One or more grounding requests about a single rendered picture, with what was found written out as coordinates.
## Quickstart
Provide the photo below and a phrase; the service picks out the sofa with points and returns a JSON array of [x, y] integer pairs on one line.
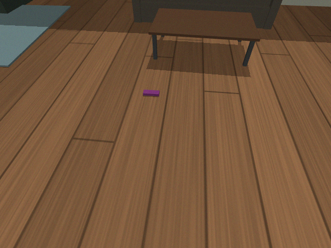
[[263, 11]]

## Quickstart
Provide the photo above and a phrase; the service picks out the coffee table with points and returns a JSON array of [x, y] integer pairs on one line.
[[205, 24]]

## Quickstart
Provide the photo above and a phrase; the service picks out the small box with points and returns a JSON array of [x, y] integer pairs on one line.
[[151, 92]]

